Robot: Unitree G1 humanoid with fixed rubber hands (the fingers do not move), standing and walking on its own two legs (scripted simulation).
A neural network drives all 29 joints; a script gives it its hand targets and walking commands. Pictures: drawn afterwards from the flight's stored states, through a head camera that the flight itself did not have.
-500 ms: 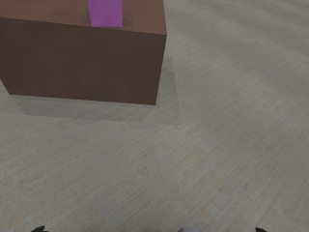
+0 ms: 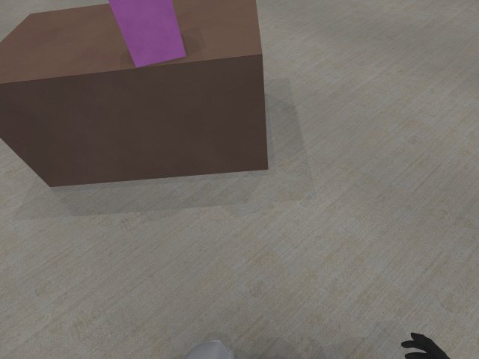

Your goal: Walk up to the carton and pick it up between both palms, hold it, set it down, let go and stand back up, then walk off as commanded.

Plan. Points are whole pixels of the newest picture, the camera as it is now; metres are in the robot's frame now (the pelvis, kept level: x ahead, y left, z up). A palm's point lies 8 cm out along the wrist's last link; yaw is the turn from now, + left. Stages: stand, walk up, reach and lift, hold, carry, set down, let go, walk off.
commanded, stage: walk up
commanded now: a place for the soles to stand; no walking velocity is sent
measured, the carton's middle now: (149, 18) +1.25 +0.35 +0.03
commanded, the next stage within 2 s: none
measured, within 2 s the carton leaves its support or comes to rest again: neither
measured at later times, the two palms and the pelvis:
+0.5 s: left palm (62, 352) +0.16 +0.36 -0.11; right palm (420, 304) +0.21 -0.28 -0.07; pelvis +0.11 +0.04 +0.01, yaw +2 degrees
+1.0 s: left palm (37, 307) +0.24 +0.43 -0.09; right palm (356, 253) +0.33 -0.22 -0.12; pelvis +0.21 +0.09 -0.02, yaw +2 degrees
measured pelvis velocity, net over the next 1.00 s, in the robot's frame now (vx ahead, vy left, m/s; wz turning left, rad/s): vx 0.21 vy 0.09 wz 0.04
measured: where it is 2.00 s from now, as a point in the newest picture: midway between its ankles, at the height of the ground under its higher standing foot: (231, 311)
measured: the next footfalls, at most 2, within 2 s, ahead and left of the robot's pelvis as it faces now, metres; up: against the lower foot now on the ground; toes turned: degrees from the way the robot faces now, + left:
left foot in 0.12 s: +0.16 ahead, +0.14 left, +0.00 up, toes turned +5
right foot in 0.58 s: +0.23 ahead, -0.11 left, +0.00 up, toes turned -4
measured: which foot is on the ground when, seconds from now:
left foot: up 0.00-0.10, down 0.12-0.62, up 0.64-0.92, down 0.94-1.00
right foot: down 0.00-0.14, up 0.16-0.56, down 0.58-0.98, up 1.00-1.00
